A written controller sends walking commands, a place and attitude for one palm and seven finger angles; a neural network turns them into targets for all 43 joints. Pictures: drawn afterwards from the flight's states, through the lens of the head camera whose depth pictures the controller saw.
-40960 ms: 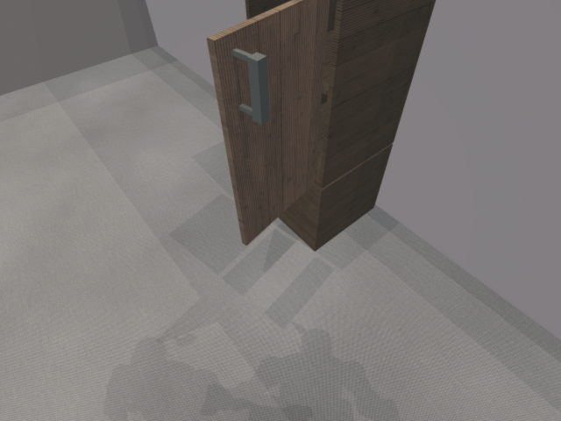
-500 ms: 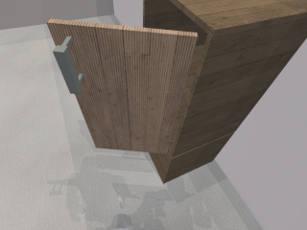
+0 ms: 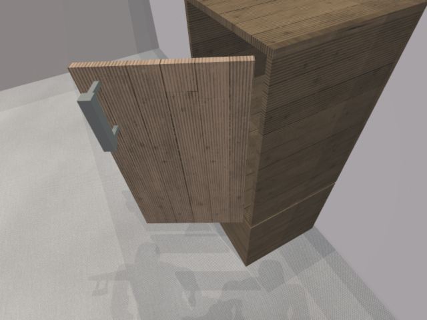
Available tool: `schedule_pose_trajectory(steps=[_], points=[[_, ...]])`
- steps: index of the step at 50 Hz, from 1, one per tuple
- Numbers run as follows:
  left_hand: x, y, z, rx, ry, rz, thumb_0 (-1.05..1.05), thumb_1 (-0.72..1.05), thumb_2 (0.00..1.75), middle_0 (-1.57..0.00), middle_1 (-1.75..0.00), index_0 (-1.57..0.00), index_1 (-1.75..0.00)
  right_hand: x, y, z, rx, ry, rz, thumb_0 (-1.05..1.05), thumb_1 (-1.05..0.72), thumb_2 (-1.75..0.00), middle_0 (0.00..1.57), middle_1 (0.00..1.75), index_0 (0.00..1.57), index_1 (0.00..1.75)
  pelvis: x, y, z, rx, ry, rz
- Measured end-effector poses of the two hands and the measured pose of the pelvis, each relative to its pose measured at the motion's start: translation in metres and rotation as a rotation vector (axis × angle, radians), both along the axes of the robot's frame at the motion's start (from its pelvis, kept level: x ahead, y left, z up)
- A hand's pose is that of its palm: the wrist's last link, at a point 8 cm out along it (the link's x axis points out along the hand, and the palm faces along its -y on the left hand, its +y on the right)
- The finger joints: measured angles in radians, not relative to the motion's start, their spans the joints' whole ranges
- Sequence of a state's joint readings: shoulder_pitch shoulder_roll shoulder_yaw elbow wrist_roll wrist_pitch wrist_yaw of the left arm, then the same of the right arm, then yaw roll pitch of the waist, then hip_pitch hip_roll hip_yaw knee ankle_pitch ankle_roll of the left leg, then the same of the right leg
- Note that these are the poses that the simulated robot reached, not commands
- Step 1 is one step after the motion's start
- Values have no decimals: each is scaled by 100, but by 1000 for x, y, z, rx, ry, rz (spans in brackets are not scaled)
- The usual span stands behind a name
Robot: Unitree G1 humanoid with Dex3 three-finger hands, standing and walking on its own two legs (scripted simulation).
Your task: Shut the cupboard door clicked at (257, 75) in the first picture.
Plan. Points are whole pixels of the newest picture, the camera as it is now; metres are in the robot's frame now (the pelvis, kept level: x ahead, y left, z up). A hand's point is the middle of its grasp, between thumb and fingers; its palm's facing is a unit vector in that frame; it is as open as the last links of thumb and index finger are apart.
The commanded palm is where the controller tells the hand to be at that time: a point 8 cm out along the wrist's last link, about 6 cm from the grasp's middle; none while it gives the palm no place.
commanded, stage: come to a stop and stand still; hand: left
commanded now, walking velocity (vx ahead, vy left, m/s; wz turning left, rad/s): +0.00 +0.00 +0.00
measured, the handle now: (103, 117) +0.44 +0.25 +0.16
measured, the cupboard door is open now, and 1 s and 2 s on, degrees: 61 61 61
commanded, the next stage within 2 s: look again from close up in 1.24 s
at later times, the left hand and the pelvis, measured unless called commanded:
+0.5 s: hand out of the picture +0.04 +0.14 -0.17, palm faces +0.00 -0.97 -0.23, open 7.3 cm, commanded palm none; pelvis +0.03 -0.04 +0.01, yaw +0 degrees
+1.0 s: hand out of the picture +0.05 +0.10 -0.17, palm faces +0.04 -0.98 -0.21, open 7.4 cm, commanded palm none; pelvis +0.06 -0.07 +0.01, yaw +1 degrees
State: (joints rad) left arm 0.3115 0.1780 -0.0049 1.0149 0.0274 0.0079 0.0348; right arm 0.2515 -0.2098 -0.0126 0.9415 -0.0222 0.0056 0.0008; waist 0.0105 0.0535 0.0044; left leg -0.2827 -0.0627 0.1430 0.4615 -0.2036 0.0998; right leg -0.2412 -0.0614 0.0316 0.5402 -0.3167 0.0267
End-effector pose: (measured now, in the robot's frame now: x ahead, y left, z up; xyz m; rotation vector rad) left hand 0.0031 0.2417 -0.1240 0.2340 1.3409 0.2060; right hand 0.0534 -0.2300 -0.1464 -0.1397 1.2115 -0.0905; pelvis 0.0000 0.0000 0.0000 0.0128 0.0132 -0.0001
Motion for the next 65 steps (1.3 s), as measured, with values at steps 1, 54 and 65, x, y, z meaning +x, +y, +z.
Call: schedule_pose_trajectory(steps=[1, 54, 65], points=[[2, -3, -1, -6, 1, -3, 0, 90, 90, -20, -30, -20, -30, -6, -3, 0, -6, 21, -3, -1, -93, -90, 20, 30, 20, 29, 1, -1, 1, 1, 1, 0], [41, -95, -13, -80, 67, 48, 0, 91, 90, -20, -30, -20, -30, 25, -64, 4, -37, 170, -4, 0, -92, -90, 20, 30, 20, 29, 60, -72, 6, 11, -8, 23], [44, -99, -13, -78, 55, 63, 0, 91, 90, -20, -30, -20, -30, 25, -68, 4, -40, 179, -4, 0, -92, -90, 20, 30, 20, 29, 63, -77, 6, 10, -16, 29]])
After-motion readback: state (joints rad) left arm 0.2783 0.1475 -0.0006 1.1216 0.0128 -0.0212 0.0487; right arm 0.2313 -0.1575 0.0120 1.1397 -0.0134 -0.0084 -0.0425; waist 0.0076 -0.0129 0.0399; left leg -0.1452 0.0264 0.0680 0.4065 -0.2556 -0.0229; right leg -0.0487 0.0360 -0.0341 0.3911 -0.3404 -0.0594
